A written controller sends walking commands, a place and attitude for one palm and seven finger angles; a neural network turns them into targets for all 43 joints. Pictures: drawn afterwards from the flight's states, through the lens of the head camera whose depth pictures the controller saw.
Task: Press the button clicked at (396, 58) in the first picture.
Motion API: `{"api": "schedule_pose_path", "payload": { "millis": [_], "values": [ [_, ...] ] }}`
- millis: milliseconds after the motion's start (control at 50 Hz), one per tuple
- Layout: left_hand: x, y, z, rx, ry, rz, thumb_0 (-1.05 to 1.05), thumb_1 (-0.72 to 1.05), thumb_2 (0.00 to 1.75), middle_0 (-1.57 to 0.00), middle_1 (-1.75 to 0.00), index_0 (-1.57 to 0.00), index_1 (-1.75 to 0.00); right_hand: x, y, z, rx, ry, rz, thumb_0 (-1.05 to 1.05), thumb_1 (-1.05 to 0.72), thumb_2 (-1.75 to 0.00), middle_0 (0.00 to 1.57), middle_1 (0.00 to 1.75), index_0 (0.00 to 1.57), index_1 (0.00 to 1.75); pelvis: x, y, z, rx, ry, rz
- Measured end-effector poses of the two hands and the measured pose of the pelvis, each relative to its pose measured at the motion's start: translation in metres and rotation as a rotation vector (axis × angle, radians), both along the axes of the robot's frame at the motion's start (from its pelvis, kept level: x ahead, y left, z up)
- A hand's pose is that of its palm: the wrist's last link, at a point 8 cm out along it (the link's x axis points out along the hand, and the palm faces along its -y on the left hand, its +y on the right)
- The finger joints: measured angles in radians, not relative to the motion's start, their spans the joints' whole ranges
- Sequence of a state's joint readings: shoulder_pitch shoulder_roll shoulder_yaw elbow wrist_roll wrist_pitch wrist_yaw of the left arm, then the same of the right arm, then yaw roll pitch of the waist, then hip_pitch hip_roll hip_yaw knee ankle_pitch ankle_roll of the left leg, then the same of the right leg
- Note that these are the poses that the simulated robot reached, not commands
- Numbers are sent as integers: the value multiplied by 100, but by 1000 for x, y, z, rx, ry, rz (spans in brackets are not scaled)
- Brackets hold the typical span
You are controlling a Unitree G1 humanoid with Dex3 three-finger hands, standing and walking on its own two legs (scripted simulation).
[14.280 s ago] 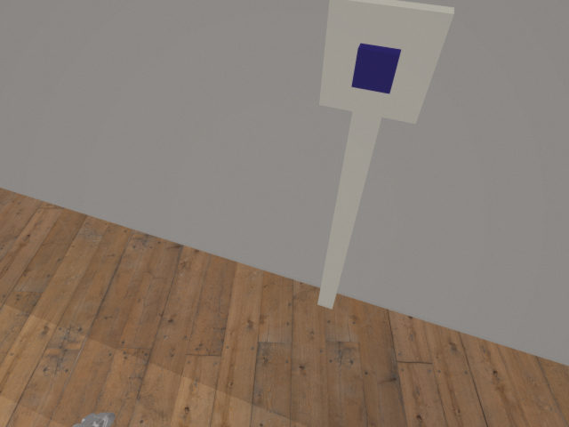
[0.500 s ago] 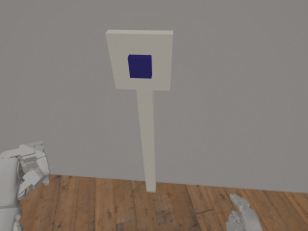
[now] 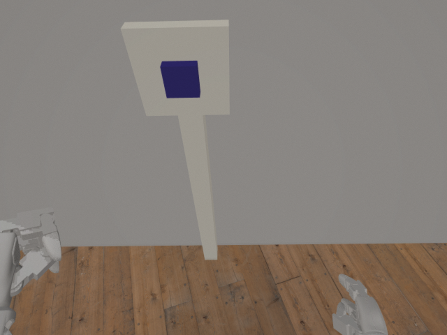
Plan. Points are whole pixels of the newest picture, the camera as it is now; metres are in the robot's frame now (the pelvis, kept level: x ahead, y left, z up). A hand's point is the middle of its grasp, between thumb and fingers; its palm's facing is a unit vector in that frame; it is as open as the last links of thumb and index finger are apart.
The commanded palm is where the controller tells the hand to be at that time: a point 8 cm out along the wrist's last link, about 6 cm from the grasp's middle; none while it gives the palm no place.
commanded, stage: step back with the hand held close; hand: left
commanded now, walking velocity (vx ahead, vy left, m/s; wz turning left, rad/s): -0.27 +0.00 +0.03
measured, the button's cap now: (181, 79) +0.54 +0.13 +0.19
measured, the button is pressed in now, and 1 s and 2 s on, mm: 0 0 0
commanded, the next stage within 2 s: stop stepping back and stand still in 1.04 s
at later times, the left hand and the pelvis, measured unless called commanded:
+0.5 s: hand (2, 314) +0.11 +0.25 +0.16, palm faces +0.37 -0.81 -0.45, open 3.1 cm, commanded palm +0.05 +0.30 +0.17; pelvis -0.07 +0.02 -0.02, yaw +1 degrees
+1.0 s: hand out of the picture +0.06 +0.27 +0.17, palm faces +0.34 -0.83 -0.45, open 3.1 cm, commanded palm -0.01 +0.31 +0.17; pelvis -0.14 +0.03 -0.01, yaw +1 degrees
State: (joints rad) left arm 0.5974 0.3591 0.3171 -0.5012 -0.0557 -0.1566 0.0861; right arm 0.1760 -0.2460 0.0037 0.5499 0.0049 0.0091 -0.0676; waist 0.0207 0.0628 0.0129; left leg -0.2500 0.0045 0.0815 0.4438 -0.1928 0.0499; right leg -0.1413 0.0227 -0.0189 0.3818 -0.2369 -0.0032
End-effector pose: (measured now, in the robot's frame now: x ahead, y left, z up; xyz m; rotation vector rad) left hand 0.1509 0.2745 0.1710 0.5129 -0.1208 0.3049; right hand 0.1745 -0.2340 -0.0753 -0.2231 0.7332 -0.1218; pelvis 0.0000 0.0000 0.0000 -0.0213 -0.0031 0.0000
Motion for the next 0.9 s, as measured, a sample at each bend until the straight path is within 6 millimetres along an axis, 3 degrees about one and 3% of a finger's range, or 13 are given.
{"api": "schedule_pose_path", "payload": {
  "millis": [160,400,540,640,780,900],
  "values": [
    [-15,2,4,45,-15,-50,1,89,90,-131,-150,-131,-150,-30,-6,-1,-24,20,-55,1,-91,-90,20,30,20,30,-21,6,-4,1,9,-7],
    [-63,13,4,61,-108,-18,1,89,90,-131,-150,-131,-150,-75,11,-9,-19,1,-29,1,-91,-90,20,30,20,30,-61,13,-13,-18,7,13],
    [-80,21,5,70,-168,-22,1,89,90,-131,-150,-131,-150,-100,20,-13,-50,17,-21,1,-91,-90,20,30,20,30,-78,20,-16,-36,-6,28],
    [-96,29,13,102,-178,1,1,89,90,-131,-150,-131,-150,-108,29,-10,-27,10,4,1,-91,-90,20,30,20,30,-88,17,-13,-33,26,46],
    [-111,14,7,44,-170,-60,1,89,90,-131,-150,-131,-150,-112,30,-10,-14,-1,40,1,-90,-90,20,30,20,30,-115,14,-13,-39,31,23],
    [-120,20,8,50,-233,-128,1,89,90,-131,-150,-131,-150,-125,25,-3,-65,-31,-18,1,-90,-90,20,30,20,30,-122,25,-20,-67,-17,16]
  ]
}}
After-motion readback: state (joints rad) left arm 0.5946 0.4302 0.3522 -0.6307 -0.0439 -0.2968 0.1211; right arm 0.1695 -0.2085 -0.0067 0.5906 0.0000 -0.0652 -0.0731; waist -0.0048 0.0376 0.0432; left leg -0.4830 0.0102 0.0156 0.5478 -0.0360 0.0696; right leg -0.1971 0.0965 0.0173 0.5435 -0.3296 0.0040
